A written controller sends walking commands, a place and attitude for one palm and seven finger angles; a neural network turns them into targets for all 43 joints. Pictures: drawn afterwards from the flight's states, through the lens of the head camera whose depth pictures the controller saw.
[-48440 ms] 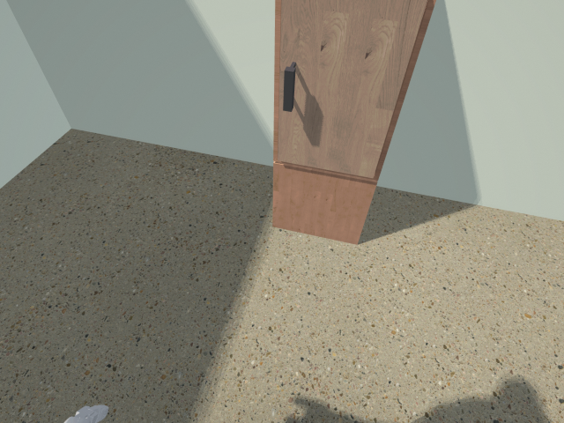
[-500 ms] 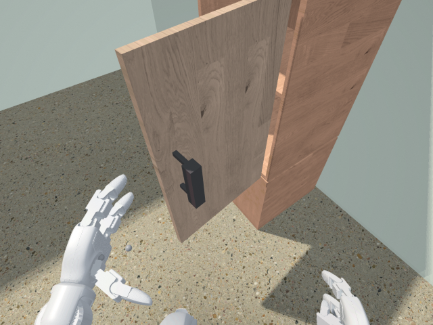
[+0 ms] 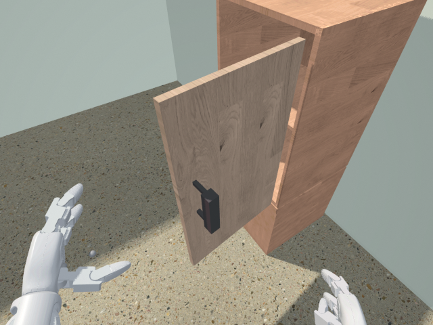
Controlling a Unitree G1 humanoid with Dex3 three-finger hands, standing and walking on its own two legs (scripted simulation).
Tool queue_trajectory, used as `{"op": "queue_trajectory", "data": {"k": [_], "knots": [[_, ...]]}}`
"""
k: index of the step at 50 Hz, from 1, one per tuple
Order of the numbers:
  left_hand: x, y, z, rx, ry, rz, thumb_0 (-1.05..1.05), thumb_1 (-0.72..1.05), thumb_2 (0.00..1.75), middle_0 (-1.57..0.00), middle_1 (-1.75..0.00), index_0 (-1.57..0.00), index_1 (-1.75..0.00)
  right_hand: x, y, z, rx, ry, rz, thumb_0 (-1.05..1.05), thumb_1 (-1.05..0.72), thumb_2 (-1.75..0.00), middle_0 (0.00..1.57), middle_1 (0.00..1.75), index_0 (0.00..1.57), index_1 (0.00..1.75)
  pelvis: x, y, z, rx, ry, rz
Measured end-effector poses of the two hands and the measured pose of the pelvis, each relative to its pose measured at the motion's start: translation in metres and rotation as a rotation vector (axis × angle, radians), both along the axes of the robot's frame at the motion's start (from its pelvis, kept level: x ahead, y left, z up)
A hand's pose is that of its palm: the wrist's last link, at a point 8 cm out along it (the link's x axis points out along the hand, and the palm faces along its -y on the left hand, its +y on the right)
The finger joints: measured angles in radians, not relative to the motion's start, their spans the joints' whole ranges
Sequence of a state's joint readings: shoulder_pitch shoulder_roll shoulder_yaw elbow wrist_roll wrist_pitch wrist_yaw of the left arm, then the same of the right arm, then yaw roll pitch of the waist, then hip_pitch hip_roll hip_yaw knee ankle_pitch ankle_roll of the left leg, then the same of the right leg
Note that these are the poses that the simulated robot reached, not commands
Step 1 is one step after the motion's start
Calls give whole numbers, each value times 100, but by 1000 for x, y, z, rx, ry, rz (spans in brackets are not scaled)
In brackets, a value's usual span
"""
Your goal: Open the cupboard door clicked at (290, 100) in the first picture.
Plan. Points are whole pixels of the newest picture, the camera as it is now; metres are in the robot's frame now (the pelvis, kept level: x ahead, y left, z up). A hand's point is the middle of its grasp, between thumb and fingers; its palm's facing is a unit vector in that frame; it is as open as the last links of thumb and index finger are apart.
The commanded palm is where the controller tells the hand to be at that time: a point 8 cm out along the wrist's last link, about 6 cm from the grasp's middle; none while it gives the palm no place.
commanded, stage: draw the hand back to the body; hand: left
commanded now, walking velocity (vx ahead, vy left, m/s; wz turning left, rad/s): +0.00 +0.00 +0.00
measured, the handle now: (204, 206) +0.37 +0.07 -0.01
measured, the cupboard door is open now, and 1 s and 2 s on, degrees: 97 97 97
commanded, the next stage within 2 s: step back with the hand held close in 0.76 s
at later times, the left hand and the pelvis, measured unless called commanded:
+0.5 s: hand (39, 216) +0.21 +0.27 +0.18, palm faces +0.47 -0.78 -0.42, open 8.0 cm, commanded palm +0.16 +0.30 +0.19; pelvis +0.02 +0.00 +0.02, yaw -1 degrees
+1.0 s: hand (49, 215) +0.21 +0.25 +0.18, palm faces +0.42 -0.78 -0.46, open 7.4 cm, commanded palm +0.15 +0.29 +0.19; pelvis +0.01 -0.01 +0.02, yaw -1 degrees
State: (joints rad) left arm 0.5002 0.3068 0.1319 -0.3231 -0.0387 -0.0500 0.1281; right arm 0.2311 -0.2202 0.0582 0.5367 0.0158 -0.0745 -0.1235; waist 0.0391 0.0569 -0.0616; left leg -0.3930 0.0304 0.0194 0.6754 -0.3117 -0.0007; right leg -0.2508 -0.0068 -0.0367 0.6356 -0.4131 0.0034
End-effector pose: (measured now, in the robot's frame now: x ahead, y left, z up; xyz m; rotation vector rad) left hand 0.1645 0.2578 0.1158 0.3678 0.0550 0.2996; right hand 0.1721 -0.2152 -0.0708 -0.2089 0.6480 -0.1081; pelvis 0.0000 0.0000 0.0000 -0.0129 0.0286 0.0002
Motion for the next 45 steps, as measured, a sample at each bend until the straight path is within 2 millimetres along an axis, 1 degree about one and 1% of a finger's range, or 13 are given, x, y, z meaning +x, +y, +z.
{"op": "queue_trajectory", "data": {"k": [5,10,16,22,25,30,36,45], "knots": [[3,11,21,34,-45,31,0,11,56,-18,-30,-18,-30,6,6,5,10,1,12,1,-90,-90,21,30,21,30,6,3,8,6,-29,-5],[5,22,40,70,-86,54,0,29,63,-18,-30,-19,-30,12,7,9,15,3,20,1,-90,-90,21,30,21,30,11,5,13,9,-49,-11],[6,34,59,113,-136,94,1,49,72,-19,-30,-19,-30,16,3,11,11,10,22,1,-90,-90,21,30,21,30,14,4,16,12,-63,-14],[4,42,79,161,-192,126,1,70,81,-20,-30,-20,-30,18,-3,11,9,19,20,1,-90,-90,21,30,21,30,16,1,18,12,-71,-16],[3,41,79,154,-192,135,1,77,84,-20,-30,-20,-30,17,-6,10,12,27,18,1,-90,-90,20,30,21,30,16,0,19,14,-74,-15],[4,35,69,122,-160,128,1,85,88,-20,-30,-21,-30,15,-12,10,5,39,10,1,-90,-90,20,30,21,30,15,-4,20,15,-77,-15],[3,28,69,124,-159,112,2,88,89,-21,-30,-21,-30,12,-18,10,2,35,1,1,-90,-90,20,30,21,30,15,-9,20,14,-82,-16],[2,25,73,132,-170,116,2,89,89,-21,-30,-21,-30,9,-22,9,7,36,-4,1,-90,-90,20,30,21,30,13,-13,20,14,-88,-17]]}}
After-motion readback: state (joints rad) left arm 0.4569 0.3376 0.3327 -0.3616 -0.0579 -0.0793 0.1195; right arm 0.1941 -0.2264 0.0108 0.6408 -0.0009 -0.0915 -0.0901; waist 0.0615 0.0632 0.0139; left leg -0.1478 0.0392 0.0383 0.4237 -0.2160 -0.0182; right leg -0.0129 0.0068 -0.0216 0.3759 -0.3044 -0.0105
